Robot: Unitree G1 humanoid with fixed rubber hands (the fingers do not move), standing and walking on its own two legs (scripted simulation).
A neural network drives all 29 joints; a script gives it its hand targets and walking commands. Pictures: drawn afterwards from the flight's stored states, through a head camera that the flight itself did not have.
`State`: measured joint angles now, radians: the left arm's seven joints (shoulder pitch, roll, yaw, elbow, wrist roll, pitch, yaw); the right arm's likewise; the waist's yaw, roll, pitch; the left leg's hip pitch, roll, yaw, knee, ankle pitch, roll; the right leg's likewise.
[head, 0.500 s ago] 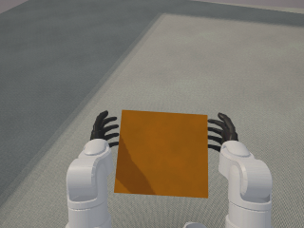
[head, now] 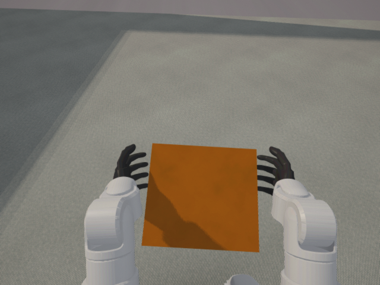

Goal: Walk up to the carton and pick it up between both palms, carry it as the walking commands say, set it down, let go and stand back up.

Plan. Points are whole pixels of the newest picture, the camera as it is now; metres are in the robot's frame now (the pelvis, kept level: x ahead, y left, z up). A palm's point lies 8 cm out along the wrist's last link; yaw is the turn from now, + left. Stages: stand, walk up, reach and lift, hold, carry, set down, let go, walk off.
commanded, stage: carry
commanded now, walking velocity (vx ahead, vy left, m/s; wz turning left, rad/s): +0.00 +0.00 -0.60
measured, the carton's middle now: (200, 196) +0.30 +0.00 +0.01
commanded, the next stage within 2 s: none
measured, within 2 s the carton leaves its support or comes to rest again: neither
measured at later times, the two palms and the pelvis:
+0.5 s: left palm (222, 204) +0.25 -0.04 +0.07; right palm out of the picture +0.17 -0.32 +0.09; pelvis -0.06 -0.11 +0.00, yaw -12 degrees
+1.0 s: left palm (314, 223) +0.20 -0.18 +0.10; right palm out of the picture +0.08 -0.44 +0.08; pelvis -0.11 -0.20 +0.00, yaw -22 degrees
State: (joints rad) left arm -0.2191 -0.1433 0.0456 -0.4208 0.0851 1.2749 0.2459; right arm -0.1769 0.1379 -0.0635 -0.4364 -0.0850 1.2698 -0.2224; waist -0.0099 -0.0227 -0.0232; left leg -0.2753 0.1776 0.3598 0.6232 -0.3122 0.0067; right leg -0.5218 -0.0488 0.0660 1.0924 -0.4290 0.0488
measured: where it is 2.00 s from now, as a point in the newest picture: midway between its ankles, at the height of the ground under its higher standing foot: outside the picture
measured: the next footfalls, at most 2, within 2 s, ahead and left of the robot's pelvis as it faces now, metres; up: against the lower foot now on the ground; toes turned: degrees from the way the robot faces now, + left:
right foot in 0.12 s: +0.09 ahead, -0.18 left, +0.00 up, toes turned -5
left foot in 0.52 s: -0.03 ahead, -0.03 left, +0.00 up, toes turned -2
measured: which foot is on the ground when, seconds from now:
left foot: down 0.00-0.12, up 0.14-0.50, down 0.52-0.84, up 0.86-1.00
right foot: up 0.00-0.10, down 0.12-0.52, up 0.54-0.82, down 0.84-1.00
